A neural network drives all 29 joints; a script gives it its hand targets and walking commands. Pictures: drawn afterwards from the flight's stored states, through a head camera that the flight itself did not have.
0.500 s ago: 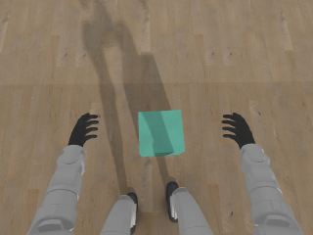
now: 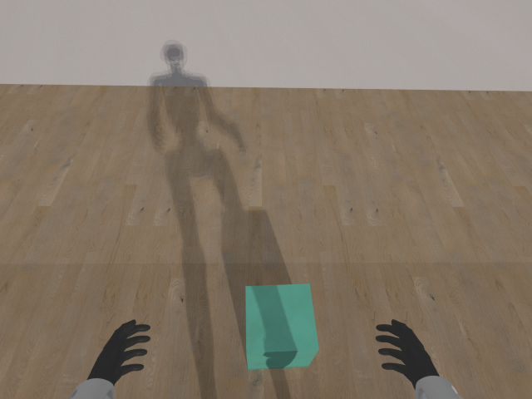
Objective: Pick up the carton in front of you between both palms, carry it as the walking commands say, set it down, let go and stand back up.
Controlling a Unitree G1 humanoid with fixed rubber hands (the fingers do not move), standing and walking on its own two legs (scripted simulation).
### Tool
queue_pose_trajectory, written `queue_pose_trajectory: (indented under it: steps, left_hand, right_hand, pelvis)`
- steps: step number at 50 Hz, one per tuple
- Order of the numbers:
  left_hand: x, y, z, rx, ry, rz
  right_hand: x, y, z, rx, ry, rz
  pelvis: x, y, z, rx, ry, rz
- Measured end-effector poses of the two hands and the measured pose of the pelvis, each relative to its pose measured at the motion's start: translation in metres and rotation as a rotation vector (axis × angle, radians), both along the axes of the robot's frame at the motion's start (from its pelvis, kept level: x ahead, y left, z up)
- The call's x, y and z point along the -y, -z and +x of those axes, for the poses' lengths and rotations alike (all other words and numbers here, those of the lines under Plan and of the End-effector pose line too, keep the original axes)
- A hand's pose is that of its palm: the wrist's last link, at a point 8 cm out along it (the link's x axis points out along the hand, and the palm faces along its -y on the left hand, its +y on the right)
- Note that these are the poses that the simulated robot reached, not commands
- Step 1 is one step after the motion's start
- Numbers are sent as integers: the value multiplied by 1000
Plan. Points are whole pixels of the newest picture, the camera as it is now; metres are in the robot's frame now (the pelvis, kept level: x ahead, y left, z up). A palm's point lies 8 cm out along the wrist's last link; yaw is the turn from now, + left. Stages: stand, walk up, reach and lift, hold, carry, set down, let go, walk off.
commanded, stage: let go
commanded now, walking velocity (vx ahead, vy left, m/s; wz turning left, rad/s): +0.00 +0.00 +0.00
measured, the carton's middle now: (277, 328) +0.39 -0.06 -0.65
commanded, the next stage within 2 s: stand in 0.32 s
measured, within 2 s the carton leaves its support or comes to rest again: neither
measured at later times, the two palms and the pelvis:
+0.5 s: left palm (87, 393) +0.14 +0.26 -0.08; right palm (451, 378) +0.15 -0.29 -0.08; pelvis +0.01 -0.01 -0.01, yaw +0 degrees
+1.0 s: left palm out of the picture +0.13 +0.28 -0.09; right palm (462, 392) +0.14 -0.30 -0.10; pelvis +0.02 -0.02 +0.00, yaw +1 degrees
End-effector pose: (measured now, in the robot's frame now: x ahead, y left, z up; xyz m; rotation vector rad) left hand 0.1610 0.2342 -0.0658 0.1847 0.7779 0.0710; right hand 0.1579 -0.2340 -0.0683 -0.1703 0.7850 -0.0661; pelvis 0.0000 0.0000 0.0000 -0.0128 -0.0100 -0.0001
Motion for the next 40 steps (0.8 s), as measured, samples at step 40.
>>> queue_pose_trajectory:
  steps: [40]
  left_hand:
    - [-41, 24, -21, -168, -81, 191]
  right_hand:
    - [65, 26, -11, -146, 29, -194]
  pelvis:
    - [15, 6, 18, -6, -18, 5]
